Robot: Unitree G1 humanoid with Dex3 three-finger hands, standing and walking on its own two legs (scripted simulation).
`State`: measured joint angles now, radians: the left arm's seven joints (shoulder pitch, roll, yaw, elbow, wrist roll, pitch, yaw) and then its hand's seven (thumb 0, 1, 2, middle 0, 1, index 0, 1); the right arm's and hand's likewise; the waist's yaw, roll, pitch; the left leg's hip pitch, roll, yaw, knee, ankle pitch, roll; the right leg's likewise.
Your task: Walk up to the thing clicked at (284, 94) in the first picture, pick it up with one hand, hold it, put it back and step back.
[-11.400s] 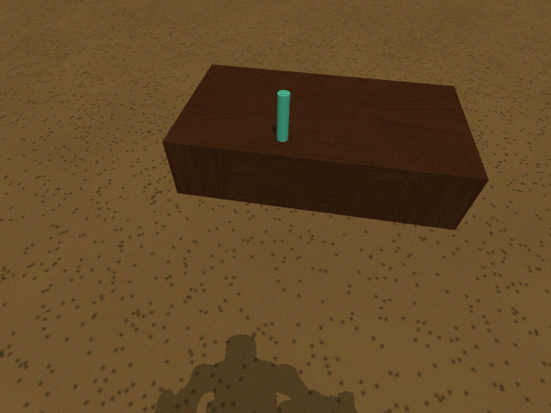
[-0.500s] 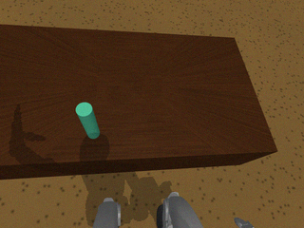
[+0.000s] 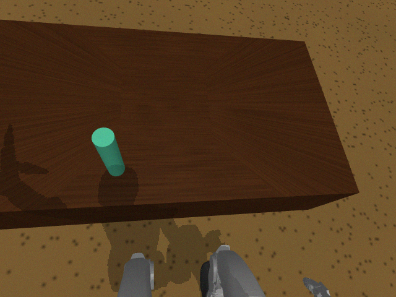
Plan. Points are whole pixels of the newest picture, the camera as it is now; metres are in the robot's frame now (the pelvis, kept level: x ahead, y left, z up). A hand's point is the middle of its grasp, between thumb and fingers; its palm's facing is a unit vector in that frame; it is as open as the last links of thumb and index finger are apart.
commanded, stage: go down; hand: left
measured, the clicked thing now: (110, 155) +0.49 +0.20 -0.23
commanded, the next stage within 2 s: none
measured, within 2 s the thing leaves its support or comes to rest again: neither
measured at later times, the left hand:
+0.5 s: hand out of the picture +0.41 +0.40 +0.04, palm faces +0.22 -0.97 -0.05, open 17.2 cm
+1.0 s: hand out of the picture +0.41 +0.40 +0.05, palm faces +0.22 -0.97 -0.04, open 17.2 cm
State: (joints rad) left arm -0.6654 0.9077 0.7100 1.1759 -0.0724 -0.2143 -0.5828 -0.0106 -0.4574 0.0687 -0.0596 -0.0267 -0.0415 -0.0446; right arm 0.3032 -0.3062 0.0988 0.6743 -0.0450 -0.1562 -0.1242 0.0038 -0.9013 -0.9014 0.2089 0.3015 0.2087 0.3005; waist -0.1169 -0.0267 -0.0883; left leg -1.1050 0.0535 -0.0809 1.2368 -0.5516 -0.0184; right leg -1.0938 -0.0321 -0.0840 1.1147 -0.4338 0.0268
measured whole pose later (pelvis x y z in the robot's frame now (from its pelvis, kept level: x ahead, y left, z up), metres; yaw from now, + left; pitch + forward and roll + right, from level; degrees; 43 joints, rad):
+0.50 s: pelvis +0.00 +0.00 +0.00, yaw +0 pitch +24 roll -5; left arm -0.65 0.89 0.73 1.16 -0.11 -0.24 -0.60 -0.01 -0.47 0.06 -0.06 -0.03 -0.04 -0.05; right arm 0.29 -0.30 0.11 0.68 -0.04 -0.15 -0.13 0.00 -0.90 -0.90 0.21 0.30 0.21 0.30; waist -0.11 -0.03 -0.09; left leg -1.12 0.05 -0.08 1.25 -0.56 -0.01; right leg -1.11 -0.03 -0.08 1.12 -0.44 0.03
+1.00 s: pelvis -0.01 +0.00 -0.01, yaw +0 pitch +25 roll -5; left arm -0.67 0.91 0.76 1.15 -0.13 -0.25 -0.62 -0.01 -0.45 0.05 -0.05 -0.03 -0.04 -0.04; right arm 0.29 -0.30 0.11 0.67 -0.04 -0.15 -0.13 0.00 -0.90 -0.90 0.21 0.30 0.21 0.30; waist -0.12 -0.03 -0.09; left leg -1.15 0.05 -0.08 1.28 -0.56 -0.02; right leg -1.14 -0.03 -0.08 1.15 -0.44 0.03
